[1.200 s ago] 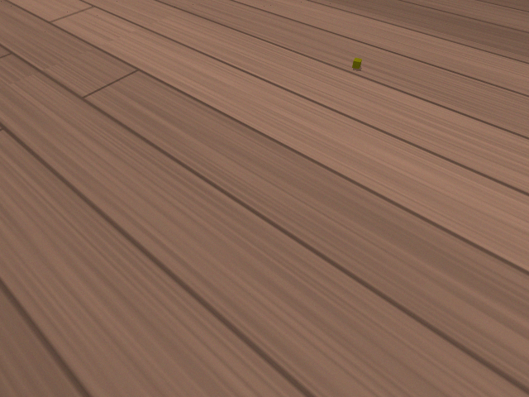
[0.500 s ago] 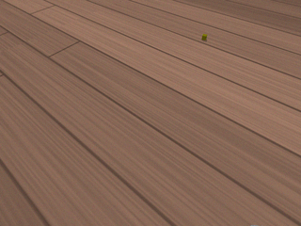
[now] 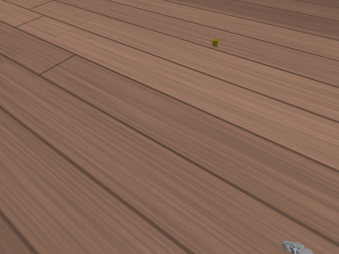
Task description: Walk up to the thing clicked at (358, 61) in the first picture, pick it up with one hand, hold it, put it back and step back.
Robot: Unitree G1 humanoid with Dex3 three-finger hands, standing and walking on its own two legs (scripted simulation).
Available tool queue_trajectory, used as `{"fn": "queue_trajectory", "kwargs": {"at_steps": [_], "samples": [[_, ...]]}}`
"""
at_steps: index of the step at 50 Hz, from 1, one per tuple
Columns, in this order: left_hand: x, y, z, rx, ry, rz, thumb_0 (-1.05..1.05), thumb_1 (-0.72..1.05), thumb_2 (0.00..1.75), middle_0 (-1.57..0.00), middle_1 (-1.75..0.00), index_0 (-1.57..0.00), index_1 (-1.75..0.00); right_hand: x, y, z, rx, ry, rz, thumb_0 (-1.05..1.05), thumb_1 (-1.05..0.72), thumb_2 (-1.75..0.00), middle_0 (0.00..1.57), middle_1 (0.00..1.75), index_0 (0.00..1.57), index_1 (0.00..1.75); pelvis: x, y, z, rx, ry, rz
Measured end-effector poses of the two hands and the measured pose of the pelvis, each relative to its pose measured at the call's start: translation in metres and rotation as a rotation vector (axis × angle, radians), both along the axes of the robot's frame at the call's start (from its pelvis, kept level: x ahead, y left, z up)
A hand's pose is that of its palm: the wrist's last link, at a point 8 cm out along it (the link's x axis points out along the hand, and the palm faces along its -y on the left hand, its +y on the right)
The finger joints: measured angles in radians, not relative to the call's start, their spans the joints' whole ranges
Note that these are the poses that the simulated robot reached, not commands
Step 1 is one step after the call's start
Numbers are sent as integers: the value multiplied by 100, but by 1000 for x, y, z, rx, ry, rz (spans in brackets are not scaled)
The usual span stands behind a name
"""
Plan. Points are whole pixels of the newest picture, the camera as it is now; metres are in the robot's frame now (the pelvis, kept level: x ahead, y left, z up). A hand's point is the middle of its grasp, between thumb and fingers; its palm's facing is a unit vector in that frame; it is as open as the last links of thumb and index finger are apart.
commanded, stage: walk up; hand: left
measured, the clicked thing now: (215, 42) +2.38 -0.49 -0.75
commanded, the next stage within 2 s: none
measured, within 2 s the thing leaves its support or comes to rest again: neither
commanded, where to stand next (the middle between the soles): +2.16 -0.07 m, yaw -97 degrees
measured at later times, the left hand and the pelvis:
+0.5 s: hand (131, 189) +0.31 +0.15 -0.12, palm faces -0.29 -0.84 -0.46, open 7.4 cm; pelvis +0.19 -0.11 -0.01, yaw -23 degrees
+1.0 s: hand (174, 78) +0.86 +0.00 -0.13, palm faces -0.66 -0.58 -0.48, open 7.4 cm; pelvis +0.57 -0.14 +0.00, yaw -42 degrees
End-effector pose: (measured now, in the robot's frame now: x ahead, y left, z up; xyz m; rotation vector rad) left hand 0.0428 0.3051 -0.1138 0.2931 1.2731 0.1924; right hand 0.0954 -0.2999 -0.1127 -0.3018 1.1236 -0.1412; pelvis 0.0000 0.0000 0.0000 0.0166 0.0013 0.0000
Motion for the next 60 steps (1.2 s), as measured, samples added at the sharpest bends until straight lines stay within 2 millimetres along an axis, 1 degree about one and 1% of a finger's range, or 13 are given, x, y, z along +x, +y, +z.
{"fn": "queue_trajectory", "kwargs": {"at_steps": [3, 8, 14, 17, 19, 26, 31, 36, 41, 45, 52, 56, 60], "samples": [[27, 7, 9, 33, 40, -84, 1, 90, 90, -20, -30, -20, -30, -4, -21, 3, -10, -92, -80, 0, -90, -90, 21, 30, 21, 30, 7, -1, -2, -8, 13, -68], [107, 7, 39, 97, -74, -174, 1, 90, 90, -20, -30, -20, -30, -13, -63, 1, -31, -100, -176, 0, -90, -90, 21, 30, 20, 30, 37, -18, -4, 0, 3, -148], [212, -21, 55, 204, -199, -279, 1, 90, 90, -20, -30, -20, -30, 12, -124, -25, -32, -159, -272, 1, -90, -90, 21, 30, 20, 30, 92, -63, -32, 31, -24, -250], [255, -52, 49, 224, -275, -305, 1, 90, 90, -20, -30, -20, -30, 37, -152, -44, -38, -155, -285, 1, -91, -90, 21, 30, 20, 30, 119, -86, -49, -14, -12, -275], [268, -73, 42, 207, -290, -311, 0, 90, 90, -20, -30, -20, -30, 59, -158, -46, -21, -148, -275, 1, -91, -90, 20, 30, 20, 30, 134, -94, -48, -20, -7, -308], [279, -125, 31, 122, -55, -345, 0, 90, 90, -20, -30, -20, -30, 158, -150, -3, 64, -246, -243, 1, -91, -90, 20, 30, 20, 30, 205, -113, -8, -29, -30, -429], [336, -140, 22, 86, 63, -421, 1, 89, 90, -21, -30, -21, -30, 211, -161, 17, 39, -255, -287, 1, -91, -90, 21, 30, 20, 30, 276, -121, -2, -27, 1, -518], [455, -139, 3, 115, 58, -525, 1, 89, 90, -21, -30, -21, -30, 259, -183, 13, -44, -207, -384, 1, -90, -90, 21, 30, 20, 30, 364, -122, -21, -63, 44, -579], [621, -147, -24, 182, -3, -652, 1, 89, 90, -21, -30, -21, -30, 296, -178, 5, -121, -157, -510, 1, -91, -90, 21, 30, 20, 30, 448, -123, -43, -19, 36, -607], [733, -203, -3, 134, -134, -770, 1, 90, 90, -20, -30, -20, -30, 289, -150, 16, -98, -68, -672, 0, -91, -90, 21, 30, 20, 30, 497, -126, -20, -37, 33, -662], [885, -292, 38, 97, -244, -932, 0, 90, 90, -20, -30, -20, -30, 291, -123, 26, -93, 3, -888, 1, -91, -90, 21, 30, 20, 30, 596, -154, -3, -20, 9, -754], [956, -346, 42, 89, -291, -982, 0, 90, 90, -20, -30, -20, -30, 312, -118, 7, -62, 43, -960, 1, -91, -90, 21, 30, 20, 30, 653, -177, -12, -3, -2, -802], [1016, -406, 33, 59, -337, -1035, 0, 90, 90, -20, -30, -20, -30, 358, -127, -23, -18, 63, -993, 1, -91, -90, 21, 30, 20, 30, 706, -205, -30, -7, 4, -830]]}}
